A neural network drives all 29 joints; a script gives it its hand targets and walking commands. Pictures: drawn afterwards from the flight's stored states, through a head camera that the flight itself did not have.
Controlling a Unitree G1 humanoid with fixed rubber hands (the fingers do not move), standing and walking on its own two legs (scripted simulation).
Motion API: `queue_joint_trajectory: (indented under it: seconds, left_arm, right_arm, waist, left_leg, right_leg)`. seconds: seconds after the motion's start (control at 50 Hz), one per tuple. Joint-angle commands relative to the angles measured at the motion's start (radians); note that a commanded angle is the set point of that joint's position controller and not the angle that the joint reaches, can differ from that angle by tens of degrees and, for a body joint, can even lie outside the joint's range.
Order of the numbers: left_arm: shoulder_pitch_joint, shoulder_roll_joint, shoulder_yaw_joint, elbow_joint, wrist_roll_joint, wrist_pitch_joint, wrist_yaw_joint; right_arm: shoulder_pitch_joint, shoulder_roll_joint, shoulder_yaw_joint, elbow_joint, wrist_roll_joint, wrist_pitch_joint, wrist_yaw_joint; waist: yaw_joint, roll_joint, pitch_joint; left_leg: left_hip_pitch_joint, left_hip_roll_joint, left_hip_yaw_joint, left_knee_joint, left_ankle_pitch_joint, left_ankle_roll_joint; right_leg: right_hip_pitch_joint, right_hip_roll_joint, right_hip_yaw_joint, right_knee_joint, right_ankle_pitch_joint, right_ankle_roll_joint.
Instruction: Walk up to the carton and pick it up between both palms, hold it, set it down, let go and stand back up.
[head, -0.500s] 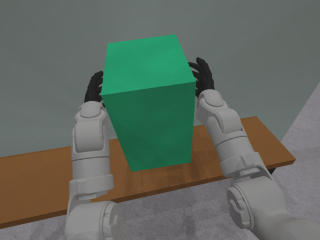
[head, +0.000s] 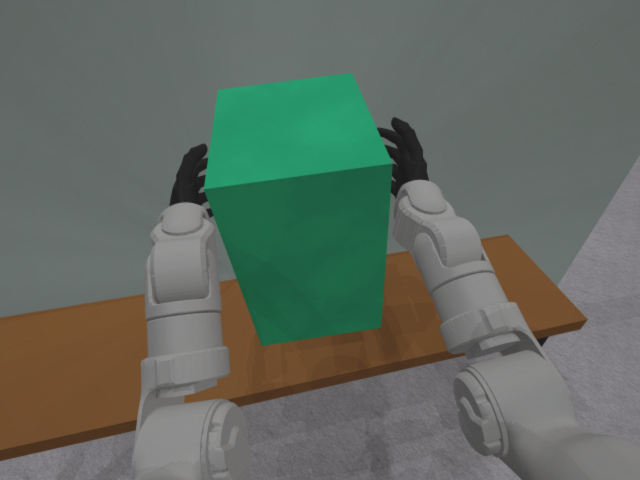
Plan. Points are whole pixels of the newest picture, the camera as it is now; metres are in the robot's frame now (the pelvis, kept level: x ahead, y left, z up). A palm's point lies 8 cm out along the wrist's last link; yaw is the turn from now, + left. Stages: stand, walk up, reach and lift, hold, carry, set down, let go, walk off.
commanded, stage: hold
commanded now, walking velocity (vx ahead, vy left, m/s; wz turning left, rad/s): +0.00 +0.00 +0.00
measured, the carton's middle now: (304, 216) +0.39 +0.00 +0.17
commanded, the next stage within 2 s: none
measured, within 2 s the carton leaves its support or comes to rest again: neither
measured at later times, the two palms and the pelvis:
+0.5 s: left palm (188, 202) +0.37 +0.14 +0.21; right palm (405, 178) +0.38 -0.12 +0.23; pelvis +0.00 +0.01 +0.00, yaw +0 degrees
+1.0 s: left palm (188, 213) +0.36 +0.14 +0.21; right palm (408, 187) +0.37 -0.12 +0.22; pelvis +0.00 +0.00 +0.00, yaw +0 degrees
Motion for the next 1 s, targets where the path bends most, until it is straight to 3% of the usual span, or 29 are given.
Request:
queue_joint_trajectory:
  seconds: [0.0, 0.12, 0.18, 0.22, 0.26, 0.3, 0.34, 0.38, 0.42, 0.46, 0.5, 0.62, 0.76, 0.78, 0.86, 0.9, 0.98]
  left_arm:
    - [-0.725, -0.540, -0.491, -0.113, -0.165, -0.080, -0.136]
    - [-0.798, -0.551, -0.532, -0.139, -0.199, -0.100, -0.122]
    - [-0.814, -0.560, -0.535, -0.087, -0.192, -0.112, -0.120]
    - [-0.787, -0.553, -0.496, -0.028, -0.179, -0.110, -0.120]
    - [-0.792, -0.555, -0.467, -0.010, -0.173, -0.106, -0.119]
    - [-0.809, -0.559, -0.469, -0.038, -0.188, -0.116, -0.114]
    - [-0.813, -0.569, -0.498, -0.086, -0.194, -0.117, -0.113]
    - [-0.810, -0.570, -0.518, -0.087, -0.195, -0.116, -0.111]
    - [-0.807, -0.566, -0.515, -0.095, -0.192, -0.110, -0.112]
    - [-0.747, -0.561, -0.510, -0.100, -0.172, -0.094, -0.109]
    - [-0.727, -0.575, -0.539, -0.148, -0.178, -0.087, -0.111]
    - [-0.731, -0.571, -0.566, -0.191, -0.193, -0.091, -0.114]
    - [-0.719, -0.543, -0.515, -0.133, -0.172, -0.081, -0.127]
    - [-0.735, -0.537, -0.521, -0.151, -0.181, -0.088, -0.128]
    - [-0.755, -0.569, -0.551, -0.129, -0.202, -0.104, -0.122]
    - [-0.783, -0.569, -0.560, -0.142, -0.210, -0.113, -0.121]
    - [-0.777, -0.554, -0.517, -0.100, -0.194, -0.113, -0.118]
  right_arm:
    - [-0.808, 0.664, 0.356, -0.331, 0.067, -0.072, 0.095]
    - [-0.835, 0.665, 0.344, -0.313, 0.071, -0.073, 0.097]
    - [-0.864, 0.688, 0.360, -0.322, 0.072, -0.075, 0.100]
    - [-0.857, 0.655, 0.304, -0.258, 0.054, -0.070, 0.106]
    - [-0.854, 0.659, 0.281, -0.231, 0.035, -0.072, 0.112]
    - [-0.849, 0.655, 0.288, -0.229, 0.042, -0.075, 0.112]
    - [-0.830, 0.666, 0.321, -0.229, 0.061, -0.071, 0.114]
    - [-0.845, 0.666, 0.327, -0.261, 0.080, -0.073, 0.114]
    - [-0.851, 0.653, 0.350, -0.290, 0.088, -0.073, 0.116]
    - [-0.833, 0.635, 0.338, -0.297, 0.084, -0.073, 0.108]
    - [-0.810, 0.643, 0.383, -0.339, 0.111, -0.073, 0.106]
    - [-0.810, 0.656, 0.394, -0.386, 0.116, -0.067, 0.104]
    - [-0.773, 0.648, 0.364, -0.320, 0.081, -0.058, 0.096]
    - [-0.773, 0.658, 0.358, -0.314, 0.080, -0.060, 0.096]
    - [-0.835, 0.674, 0.366, -0.366, 0.069, -0.073, 0.103]
    - [-0.829, 0.687, 0.366, -0.342, 0.081, -0.070, 0.103]
    - [-0.835, 0.680, 0.353, -0.314, 0.077, -0.068, 0.099]
  waist:
    - [0.012, 0.035, -0.450]
    - [-0.020, 0.055, -0.502]
    - [-0.003, 0.066, -0.495]
    - [-0.020, 0.073, -0.425]
    - [-0.007, 0.041, -0.412]
    - [-0.007, 0.034, -0.470]
    - [-0.007, 0.065, -0.503]
    - [-0.019, 0.065, -0.525]
    - [0.000, 0.066, -0.528]
    - [-0.004, 0.093, -0.521]
    - [-0.006, 0.067, -0.548]
    - [-0.012, 0.077, -0.517]
    - [-0.004, 0.046, -0.426]
    - [-0.017, 0.046, -0.423]
    - [-0.012, 0.049, -0.504]
    - [-0.014, 0.056, -0.500]
    - [0.000, 0.060, -0.478]
  left_leg:
    - [0.200, -0.014, 0.013, -0.027, 0.212, -0.004]
    - [0.251, -0.011, 0.008, -0.008, 0.201, -0.013]
    - [0.209, -0.014, 0.009, -0.015, 0.162, 0.003]
    - [0.187, -0.009, 0.005, -0.033, 0.108, 0.002]
    - [0.198, -0.001, 0.003, -0.034, 0.107, 0.001]
    - [0.228, 0.000, 0.009, -0.032, 0.170, 0.001]
    - [0.247, 0.000, 0.003, -0.019, 0.270, -0.024]
    - [0.268, 0.000, 0.000, -0.001, 0.275, -0.027]
    - [0.289, 0.003, -0.006, 0.011, 0.328, -0.026]
    - [0.284, 0.005, -0.009, 0.017, 0.377, -0.039]
    - [0.320, -0.006, -0.013, 0.040, 0.435, -0.041]
    - [0.296, -0.008, -0.011, 0.028, 0.366, -0.040]
    - [0.223, -0.016, 0.004, -0.008, 0.234, -0.013]
    - [0.215, -0.015, 0.003, -0.014, 0.209, -0.008]
    - [0.238, -0.013, 0.004, -0.005, 0.207, -0.015]
    - [0.235, -0.012, -0.001, -0.006, 0.244, -0.015]
    - [0.210, -0.010, 0.006, -0.020, 0.191, -0.004]
  right_leg:
    - [0.008, 0.004, -0.008, -0.045, 0.148, 0.087]
    - [-0.032, 0.004, -0.020, -0.043, 0.124, 0.076]
    - [-0.026, -0.004, -0.013, -0.035, 0.106, 0.071]
    - [-0.054, 0.002, -0.011, -0.050, 0.038, 0.067]
    - [-0.060, 0.002, -0.015, -0.051, 0.004, 0.063]
    - [-0.050, 0.009, -0.021, -0.049, 0.060, 0.066]
    - [-0.028, 0.023, -0.026, -0.040, 0.121, 0.060]
    - [-0.038, 0.023, -0.020, -0.043, 0.117, 0.058]
    - [-0.034, 0.026, -0.019, -0.045, 0.146, 0.063]
    - [-0.020, 0.027, -0.022, -0.048, 0.172, 0.060]
    - [-0.016, 0.030, -0.023, -0.031, 0.252, 0.069]
    - [-0.022, 0.022, -0.014, -0.029, 0.212, 0.075]
    - [-0.013, 0.014, -0.022, -0.039, 0.155, 0.084]
    - [-0.020, 0.008, -0.020, -0.036, 0.151, 0.077]
    - [-0.038, 0.012, -0.027, -0.041, 0.108, 0.074]
    - [-0.038, 0.012, -0.014, -0.035, 0.145, 0.075]
    - [-0.030, 0.010, -0.013, -0.041, 0.110, 0.079]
